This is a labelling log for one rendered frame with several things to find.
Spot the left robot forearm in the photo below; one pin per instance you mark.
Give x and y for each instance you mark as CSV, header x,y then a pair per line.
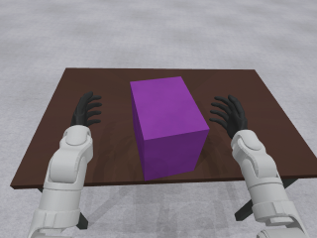
x,y
59,204

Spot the right robot forearm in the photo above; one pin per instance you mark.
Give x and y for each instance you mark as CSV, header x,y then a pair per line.
x,y
271,204

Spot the table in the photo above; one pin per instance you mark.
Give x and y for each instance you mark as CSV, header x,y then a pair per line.
x,y
116,159

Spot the robot left hand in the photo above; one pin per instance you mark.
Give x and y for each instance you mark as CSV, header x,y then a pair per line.
x,y
80,115

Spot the right robot upper arm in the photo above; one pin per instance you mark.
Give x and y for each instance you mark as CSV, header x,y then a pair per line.
x,y
293,232

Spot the robot right hand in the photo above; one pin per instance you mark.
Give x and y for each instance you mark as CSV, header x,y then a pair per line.
x,y
235,119

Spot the carton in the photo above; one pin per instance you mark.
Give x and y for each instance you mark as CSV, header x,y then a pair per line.
x,y
169,128

